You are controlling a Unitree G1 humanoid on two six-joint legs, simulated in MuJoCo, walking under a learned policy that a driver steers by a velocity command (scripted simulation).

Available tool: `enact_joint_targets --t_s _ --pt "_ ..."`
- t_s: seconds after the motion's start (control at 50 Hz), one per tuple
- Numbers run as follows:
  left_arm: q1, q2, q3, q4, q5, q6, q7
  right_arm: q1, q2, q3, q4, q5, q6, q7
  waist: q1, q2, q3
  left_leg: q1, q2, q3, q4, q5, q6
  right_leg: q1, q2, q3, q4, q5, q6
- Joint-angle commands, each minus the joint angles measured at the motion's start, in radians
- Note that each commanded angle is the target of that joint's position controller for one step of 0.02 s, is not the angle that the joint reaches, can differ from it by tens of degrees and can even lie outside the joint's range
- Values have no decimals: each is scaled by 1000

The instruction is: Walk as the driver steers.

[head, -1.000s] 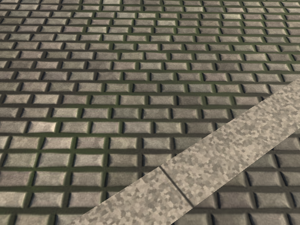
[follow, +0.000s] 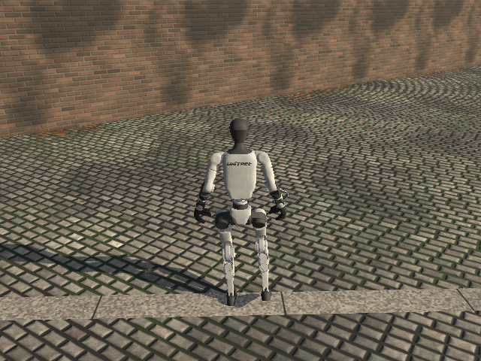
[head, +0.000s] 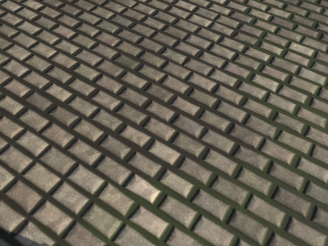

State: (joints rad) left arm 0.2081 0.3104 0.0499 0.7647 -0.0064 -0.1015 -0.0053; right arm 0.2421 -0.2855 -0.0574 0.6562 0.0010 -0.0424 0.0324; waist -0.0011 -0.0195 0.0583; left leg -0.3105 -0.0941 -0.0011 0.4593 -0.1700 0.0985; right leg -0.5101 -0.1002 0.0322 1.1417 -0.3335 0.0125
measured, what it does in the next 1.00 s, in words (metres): walks ahead: right foot, then left foot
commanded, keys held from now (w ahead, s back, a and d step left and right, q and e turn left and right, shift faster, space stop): w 0.96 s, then w+e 0.04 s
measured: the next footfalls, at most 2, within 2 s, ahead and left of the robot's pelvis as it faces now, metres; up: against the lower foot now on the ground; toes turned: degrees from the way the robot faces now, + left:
right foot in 0.36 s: +0.39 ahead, -0.15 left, +0.00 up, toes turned +1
left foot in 0.88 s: +0.67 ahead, +0.10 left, +0.00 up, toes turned +4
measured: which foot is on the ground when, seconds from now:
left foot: down 0.00-0.38, up 0.40-0.86, down 0.88-1.00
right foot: up 0.00-0.34, down 0.36-0.90, up 0.92-1.00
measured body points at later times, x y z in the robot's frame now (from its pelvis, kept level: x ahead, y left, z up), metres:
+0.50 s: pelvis +0.29 -0.06 +0.00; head +0.32 -0.07 +0.45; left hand +0.42 +0.21 -0.10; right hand +0.37 -0.34 -0.13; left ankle +0.19 +0.07 -0.65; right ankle +0.35 -0.15 -0.74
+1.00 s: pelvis +0.57 +0.01 +0.00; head +0.60 +0.02 +0.44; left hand +0.61 +0.29 -0.14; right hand +0.74 -0.25 -0.09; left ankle +0.63 +0.10 -0.74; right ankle +0.46 -0.14 -0.65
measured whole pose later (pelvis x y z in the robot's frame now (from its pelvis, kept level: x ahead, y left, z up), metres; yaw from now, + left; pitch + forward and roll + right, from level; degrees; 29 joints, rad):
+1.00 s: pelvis +0.57 +0.01 +0.00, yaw +2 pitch +2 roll +0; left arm 0.32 0.31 0.04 0.87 -0.03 -0.07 -0.01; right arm 0.16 -0.27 -0.04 0.73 0.00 -0.08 0.03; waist 0.02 -0.03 0.03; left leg -0.38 -0.02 0.04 0.50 -0.16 0.05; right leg -0.35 -0.02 0.03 1.13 -0.41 -0.03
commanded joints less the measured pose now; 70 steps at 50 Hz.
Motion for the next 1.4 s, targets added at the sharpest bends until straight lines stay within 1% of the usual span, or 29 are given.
enact_joint_targets --t_s 0.02,0.08,0.16,0.24,0.3,0.34,0.36,0.38,0.4,0.42,0.44,0.46,0.48,0.56,0.68,0.78,0.84,0.88,0.9,0.92,0.94,0.96,0.98,1.0,1.1,1.22,1.32,1.38,1.4 --pt "59 92 26 -38 13 11 6 -10 -126 -32 -52 -3 -34 -10 23 69 -109 124 277 -271 -251 294 192 -94 -45 19 -66 95 27" --pt "-40 65 16 -65 17 16 6 25 -139 -34 -16 0 -37 -25 -6 66 -61 122 245 -192 -278 313 165 -144 -39 13 -243 276 47" --pt "-169 36 2 -91 4 2 -12 84 -153 -34 27 8 -34 -32 -63 76 -25 135 226 -144 -292 191 119 -89 6 -10 -495 492 34" --pt "-256 50 3 -126 -3 -8 -33 150 -163 -39 77 14 -23 -34 -92 78 14 274 290 -185 -245 197 119 -141 29 -2 -602 442 -2" --pt "-235 68 8 -131 -1 -13 -46 161 -174 -45 99 16 -8 -42 -64 99 -2 371 328 -206 -174 331 93 -109 49 -10 -646 316 -45" --pt "-88 108 31 -93 2 -16 -39 131 -180 -45 97 14 1 -45 23 110 -98 367 282 -166 -3 633 60 121 107 -66 -679 284 -90" --pt "65 156 49 -58 9 -16 -31 127 -152 -30 86 5 3 -47 92 90 -225 263 231 -125 198 606 29 383 50 -20 -640 340 -138" --pt "200 247 72 -42 24 -13 -25 227 -72 -4 64 -3 -11 -42 91 -90 -400 -98 102 -72 571 256 -42 803 -191 340 -614 294 -279" --pt "259 202 64 -10 0 -5 -30 255 -50 7 79 6 -26 -38 100 -262 -484 -323 0 -114 796 -393 -76 940 -298 687 -775 94 -357" --pt "212 143 43 -17 -15 0 -27 162 -145 -15 60 28 -38 -32 119 -154 -342 -434 65 -164 871 -377 -66 848 -270 630 -825 -70 -306" --pt "138 119 34 -31 -7 6 -22 69 -155 -16 32 39 -45 -29 103 -86 -214 -458 119 -119 849 -290 -60 701 -235 498 -849 -68 -268" --pt "77 102 26 -35 5 10 -22 18 -145 -15 20 25 -46 -29 73 -31 -112 -438 159 -90 776 -218 -62 546 -194 400 -887 23 -255" --pt "41 77 17 -40 15 5 -22 21 -138 -21 24 12 -41 -31 39 -40 -82 -384 193 -92 712 -167 -66 453 -161 338 -913 107 -244" --pt "23 93 21 -22 8 -9 -22 64 -79 -11 42 5 -16 -36 -11 -63 -58 -311 221 -65 589 -86 -103 325 -120 193 -994 298 -265" --pt "92 132 31 24 -6 5 -5 -142 -38 7 -3 5 -34 -24 54 -36 -19 -291 196 -21 211 236 -121 349 -65 42 -1016 376 -218" --pt "170 152 38 75 -16 31 1 -259 -53 5 -46 16 -47 1 85 -41 8 -308 167 -24 77 214 -90 496 -133 66 -960 383 -204" --pt "153 172 47 85 -18 47 9 -202 -88 -9 -38 12 -52 8 31 -61 -30 -205 136 -2 35 105 -48 565 -154 68 -855 570 -175" --pt "137 135 31 75 -8 54 14 57 -167 -49 36 4 -51 -5 -96 -29 -208 194 135 5 29 134 13 454 -66 -6 -531 700 -121" --pt "218 44 -1 41 9 41 10 189 -268 -72 51 -18 -47 -13 -98 153 -381 595 387 -356 49 98 142 110 48 -61 -151 361 -58" --pt "247 16 -14 55 1 20 4 225 -241 -67 70 3 -39 -11 -96 312 -467 723 493 -709 -105 -72 240 -127 161 19 74 -231 -30" --pt "171 120 12 40 -23 3 -5 180 -176 -44 64 11 -38 -10 -111 213 -341 639 463 -640 -142 -182 195 -237 96 87 158 -222 -44" --pt "85 130 15 14 -36 -6 -9 116 -149 -34 54 7 -37 -14 -95 159 -224 506 425 -506 -161 -157 162 -261 47 57 141 -137 -55" --pt "50 118 14 11 -28 -5 -8 53 -126 -26 51 -1 -38 -13 -66 94 -142 370 390 -400 -196 -79 143 -235 8 39 81 -59 -51" --pt "52 114 21 17 -18 6 -5 10 -93 -18 47 -8 -45 -12 -36 97 -105 278 360 -326 -230 -8 127 -185 -23 47 24 -3 -45" --pt "62 51 17 24 -18 56 5 -10 -107 -28 90 -19 -76 -17 8 88 -42 143 340 -116 -340 156 127 -151 -32 84 -92 153 -4" --pt "-97 15 7 -26 -10 44 -20 19 -134 -32 133 -12 -70 -37 -46 64 1 191 305 84 -364 228 71 -132 -2 13 -416 449 -9" --pt "-211 13 4 -102 -11 46 -48 87 -160 -45 183 8 -33 -44 -80 56 35 397 370 129 -285 348 53 -204 17 -36 -529 341 -54" --pt "-148 53 25 -119 -11 51 -61 58 -196 -57 175 14 -6 -58 -19 104 -36 453 377 171 -99 790 17 -67 93 -120 -530 182 -107" --pt "-45 86 46 -99 -13 54 -59 46 -203 -59 170 13 4 -65 41 110 -97 432 360 190 51 907 0 69 135 -143 -540 160 -133"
